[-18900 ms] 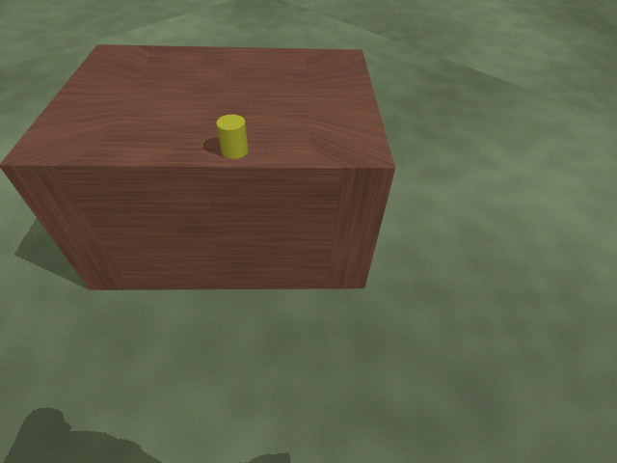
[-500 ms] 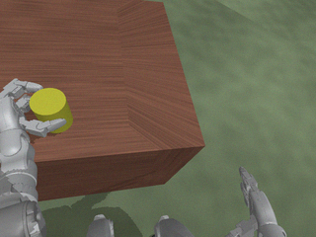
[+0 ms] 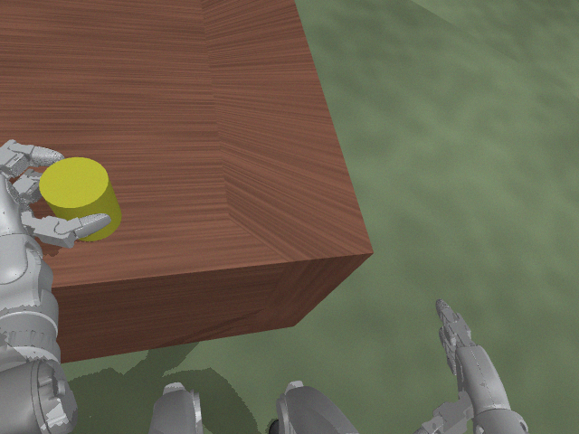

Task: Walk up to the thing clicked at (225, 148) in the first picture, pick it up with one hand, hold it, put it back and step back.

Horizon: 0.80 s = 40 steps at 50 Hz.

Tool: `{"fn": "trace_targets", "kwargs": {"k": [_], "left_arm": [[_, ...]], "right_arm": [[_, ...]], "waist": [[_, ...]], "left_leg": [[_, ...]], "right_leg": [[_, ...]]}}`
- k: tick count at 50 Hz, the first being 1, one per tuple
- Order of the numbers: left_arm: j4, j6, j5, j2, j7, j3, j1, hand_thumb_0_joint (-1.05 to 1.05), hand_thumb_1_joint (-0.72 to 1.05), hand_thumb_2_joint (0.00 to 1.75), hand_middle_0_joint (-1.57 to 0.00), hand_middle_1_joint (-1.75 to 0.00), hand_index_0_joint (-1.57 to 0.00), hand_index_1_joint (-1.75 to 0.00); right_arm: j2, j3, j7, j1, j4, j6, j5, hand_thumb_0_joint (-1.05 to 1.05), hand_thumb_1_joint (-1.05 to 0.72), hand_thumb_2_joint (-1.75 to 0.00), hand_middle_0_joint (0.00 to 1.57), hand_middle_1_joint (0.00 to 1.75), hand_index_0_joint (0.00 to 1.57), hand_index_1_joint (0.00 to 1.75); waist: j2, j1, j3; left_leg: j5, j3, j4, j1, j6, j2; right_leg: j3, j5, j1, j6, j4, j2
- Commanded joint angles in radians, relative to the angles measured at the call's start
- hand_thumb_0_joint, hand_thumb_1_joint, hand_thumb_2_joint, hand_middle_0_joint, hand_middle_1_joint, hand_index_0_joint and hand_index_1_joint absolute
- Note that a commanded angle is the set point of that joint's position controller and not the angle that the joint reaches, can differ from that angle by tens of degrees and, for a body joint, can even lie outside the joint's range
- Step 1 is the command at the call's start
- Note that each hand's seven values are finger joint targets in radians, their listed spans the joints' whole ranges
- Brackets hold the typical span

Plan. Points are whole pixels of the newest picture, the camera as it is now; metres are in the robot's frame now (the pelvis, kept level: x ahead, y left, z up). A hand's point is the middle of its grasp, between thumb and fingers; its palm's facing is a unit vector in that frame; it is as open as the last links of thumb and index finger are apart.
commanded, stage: lower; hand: left
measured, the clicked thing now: (84, 201) +0.46 +0.21 -0.02
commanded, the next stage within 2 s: loosen in 0.10 s
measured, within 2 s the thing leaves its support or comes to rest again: rests again in 0.02 s
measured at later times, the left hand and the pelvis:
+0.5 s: hand (60, 191) +0.47 +0.24 -0.01, palm faces +0.27 -0.96 +0.02, open 10.8 cm; pelvis +0.00 +0.00 -0.01, yaw +0 degrees
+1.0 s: hand (39, 180) +0.47 +0.25 +0.01, palm faces +0.29 -0.96 +0.01, open 15.8 cm; pelvis +0.00 +0.00 -0.01, yaw +0 degrees
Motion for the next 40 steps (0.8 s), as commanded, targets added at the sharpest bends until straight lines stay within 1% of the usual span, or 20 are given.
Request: {"fn": "trace_targets", "kwargs": {"k": [1, 3, 5, 8, 9, 10, 11, 14, 15, 17, 19, 20, 21, 22, 27, 33, 37, 38, 39, 40], "left_arm": [[-0.247, -0.094, -0.007, 0.232, -0.003, 0.018, -0.426, 0.00, -0.02, 1.32, -1.34, -1.49, -1.36, -1.50], [-0.255, -0.103, -0.007, 0.243, -0.001, 0.023, -0.440, 0.00, -0.02, 1.31, -1.34, -1.49, -1.36, -1.50], [-0.243, -0.099, -0.010, 0.238, 0.004, 0.023, -0.414, 0.00, -0.05, 1.31, -1.35, -1.49, -1.37, -1.50], [-0.225, -0.100, -0.005, 0.245, 0.002, 0.026, -0.405, 0.00, -0.09, 1.29, -1.33, -1.46, -1.34, -1.48], [-0.180, -0.097, -0.008, 0.211, -0.001, 0.020, -0.385, 0.00, -0.08, 1.29, -1.33, -1.47, -1.34, -1.48], [-0.192, -0.098, -0.006, 0.219, -0.003, 0.016, -0.396, 0.00, -0.06, 1.29, -1.34, -1.47, -1.35, -1.49], [-0.184, -0.098, -0.007, 0.220, -0.001, 0.024, -0.397, 0.00, -0.03, 1.21, -1.37, -1.44, -1.41, -1.43], [-0.226, -0.099, -0.008, 0.250, -0.008, 0.038, -0.404, 0.00, -0.20, 0.97, -1.22, -1.22, -1.28, -1.19], [-0.187, -0.090, -0.004, 0.214, -0.011, 0.013, -0.382, 0.00, -0.25, 0.89, -1.19, -1.17, -1.24, -1.13], [-0.221, -0.089, -0.009, 0.243, -0.010, 0.038, -0.392, 0.00, -0.31, 0.73, -1.11, -1.06, -1.16, -1.02], [-0.213, -0.084, -0.010, 0.220, -0.014, 0.020, -0.389, 0.00, -0.37, 0.60, -1.04, -0.97, -1.10, -0.92], [-0.224, -0.084, -0.011, 0.245, -0.015, 0.040, -0.394, 0.00, -0.40, 0.56, -1.01, -0.93, -1.07, -0.88], [-0.227, -0.083, -0.009, 0.236, -0.014, 0.036, -0.393, 0.00, -0.43, 0.51, -0.98, -0.89, -1.04, -0.84], [-0.217, -0.081, -0.009, 0.221, -0.017, 0.023, -0.384, 0.00, -0.47, 0.53, -0.90, -0.81, -0.96, -0.79], [-0.210, -0.074, -0.014, 0.226, -0.017, 0.033, -0.369, 0.00, -0.49, 0.34, -0.64, -0.54, -0.66, -0.53], [-0.218, -0.071, -0.009, 0.234, -0.013, 0.048, -0.335, 0.00, -0.46, 0.25, -0.46, -0.35, -0.46, -0.35], [-0.221, -0.071, -0.013, 0.229, -0.012, 0.050, -0.341, 0.00, -0.45, 0.19, -0.37, -0.27, -0.37, -0.27], [-0.238, -0.073, -0.014, 0.220, -0.014, 0.035, -0.357, 0.00, -0.49, 0.17, -0.34, -0.24, -0.34, -0.24], [-0.255, -0.075, -0.013, 0.223, -0.014, 0.035, -0.361, 0.00, -0.48, 0.14, -0.30, -0.20, -0.31, -0.21], [-0.226, -0.073, -0.009, 0.229, -0.015, 0.039, -0.354, 0.00, -0.45, 0.20, -0.26, -0.25, -0.27, -0.24]], "right_arm": [[-0.186, -0.126, -0.023, 0.026, -0.165, -0.051, 0.001, 0.00, 0.53, -0.06, 0.05, 0.05, 0.05, 0.05], [-0.181, -0.121, -0.022, 0.013, -0.173, -0.051, 0.001, 0.00, 0.52, -0.06, 0.05, 0.05, 0.05, 0.05], [-0.196, -0.133, -0.026, 0.039, -0.191, -0.055, 0.000, 0.00, 0.52, -0.06, 0.05, 0.05, 0.05, 0.05], [-0.166, -0.096, -0.021, 0.047, -0.190, -0.051, 0.003, 0.00, 0.52, -0.06, 0.05, 0.05, 0.05, 0.05], [-0.166, -0.101, -0.021, 0.032, -0.184, -0.052, 0.002, 0.00, 0.52, -0.06, 0.05, 0.05, 0.05, 0.05], [-0.169, -0.097, -0.019, 0.029, -0.192, -0.053, 0.001, 0.00, 0.51, -0.06, 0.05, 0.05, 0.05, 0.05], [-0.183, -0.117, -0.022, 0.030, -0.194, -0.054, 0.001, 0.00, 0.52, -0.05, 0.05, 0.05, 0.05, 0.05], [-0.201, -0.129, -0.022, 0.058, -0.198, -0.048, -0.001, 0.00, 0.52, -0.04, 0.05, 0.05, 0.05, 0.05], [-0.192, -0.123, -0.021, 0.058, -0.214, -0.047, 0.000, 0.00, 0.52, -0.04, 0.05, 0.05, 0.05, 0.05], [-0.195, -0.125, -0.023, 0.058, -0.218, -0.048, 0.004, 0.00, 0.52, -0.04, 0.05, 0.05, 0.05, 0.05], [-0.182, -0.113, -0.021, 0.046, -0.226, -0.050, 0.004, 0.00, 0.52, -0.04, 0.05, 0.05, 0.05, 0.05], [-0.186, -0.117, -0.022, 0.059, -0.208, -0.048, 0.005, 0.00, 0.52, -0.04, 0.05, 0.05, 0.05, 0.05], [-0.188, -0.124, -0.023, 0.055, -0.215, -0.048, 0.004, 0.00, 0.52, -0.04, 0.05, 0.05, 0.05, 0.05], [-0.174, -0.110, -0.021, 0.068, -0.192, -0.047, 0.002, 0.00, 0.51, -0.05, 0.05, 0.05, 0.05, 0.05], [-0.182, -0.114, -0.024, 0.053, -0.217, -0.048, 0.005, 0.00, 0.52, -0.05, 0.05, 0.05, 0.05, 0.05], [-0.187, -0.122, -0.022, 0.070, -0.209, -0.041, 0.003, 0.00, 0.53, -0.05, 0.05, 0.05, 0.05, 0.05], [-0.188, -0.125, -0.022, 0.068, -0.221, -0.043, 0.004, 0.00, 0.53, -0.05, 0.05, 0.05, 0.05, 0.05], [-0.180, -0.118, -0.022, 0.071, -0.212, -0.042, 0.003, 0.00, 0.53, -0.05, 0.05, 0.05, 0.05, 0.05], [-0.179, -0.114, -0.020, 0.063, -0.228, -0.045, 0.004, 0.00, 0.53, -0.05, 0.05, 0.05, 0.05, 0.05], [-0.188, -0.131, -0.023, 0.065, -0.200, -0.042, 0.004, 0.00, 0.55, -0.05, 0.05, 0.05, 0.05, 0.05]], "waist": [[0.279, 0.007, -0.474], [0.279, 0.012, -0.480], [0.246, -0.009, -0.526], [0.253, 0.002, -0.513], [0.237, -0.005, -0.486], [0.240, -0.005, -0.484], [0.233, -0.010, -0.487], [0.268, -0.002, -0.515], [0.250, -0.012, -0.502], [0.244, -0.003, -0.505], [0.234, -0.006, -0.500], [0.241, 0.001, -0.489], [0.251, -0.003, -0.501], [0.266, 0.001, -0.478], [0.230, -0.002, -0.477], [0.236, 0.007, -0.488], [0.223, 0.005, -0.490], [0.246, 0.001, -0.484], [0.244, 0.010, -0.494], [0.243, 0.000, -0.466]], "left_leg": [[0.314, -0.053, -0.136, 0.544, -0.010, -0.005], [0.280, -0.055, -0.136, 0.532, -0.010, -0.006], [0.318, -0.045, -0.110, 0.530, 0.004, -0.009], [0.359, -0.046, -0.098, 0.513, 0.003, -0.011], [0.339, -0.053, -0.098, 0.496, 0.000, -0.008], [0.325, -0.052, -0.098, 0.486, 0.001, -0.009], [0.312, -0.047, -0.092, 0.473, 0.003, -0.011], [0.317, -0.046, -0.096, 0.500, -0.001, -0.011], [0.315, -0.046, -0.099, 0.495, -0.001, -0.009], [0.323, -0.044, -0.097, 0.492, 0.000, -0.011], [0.314, -0.040, -0.088, 0.470, 0.006, -0.013], [0.293, -0.038, -0.090, 0.461, 0.007, -0.015], [0.312, -0.044, -0.094, 0.477, 0.001, -0.011], [0.311, -0.045, -0.098, 0.481, -0.003, -0.010], [0.299, -0.039, -0.091, 0.455, 0.006, -0.013], [0.350, -0.042, -0.087, 0.477, 0.002, -0.009], [0.327, -0.039, -0.085, 0.464, 0.005, -0.012], [0.336, -0.043, -0.088, 0.471, 0.001, -0.010], [0.328, -0.042, -0.090, 0.477, 0.001, -0.011], [0.318, -0.047, -0.092, 0.466, 0.000, -0.008]], "right_leg": [[-0.005, 0.280, 0.014, -0.040, -0.104, 0.020], [-0.008, 0.255, 0.006, -0.041, -0.101, 0.023], [-0.001, 0.316, 0.047, -0.032, -0.102, 0.022], [-0.001, 0.342, 0.043, -0.031, -0.088, 0.023], [-0.005, 0.319, 0.015, -0.032, -0.084, 0.024], [-0.003, 0.311, 0.013, -0.033, -0.083, 0.024], [0.001, 0.310, 0.014, -0.032, -0.084, 0.023], [0.001, 0.310, 0.018, -0.033, -0.084, 0.022], [-0.002, 0.308, 0.015, -0.033, -0.084, 0.023], [-0.001, 0.319, 0.026, -0.031, -0.083, 0.025], [0.005, 0.324, 0.029, -0.028, -0.086, 0.023], [0.008, 0.311, 0.025, -0.027, -0.090, 0.022], [0.001, 0.312, 0.019, -0.032, -0.081, 0.022], [-0.001, 0.301, 0.006, -0.033, -0.081, 0.023], [0.005, 0.315, 0.029, -0.028, -0.086, 0.022], [0.000, 0.337, 0.023, -0.030, -0.076, 0.024], [0.005, 0.331, 0.029, -0.028, -0.078, 0.023], [0.002, 0.329, 0.020, -0.031, -0.074, 0.024], [0.004, 0.321, 0.021, -0.031, -0.073, 0.023], [0.001, 0.309, 0.003, -0.032, -0.070, 0.023]]}}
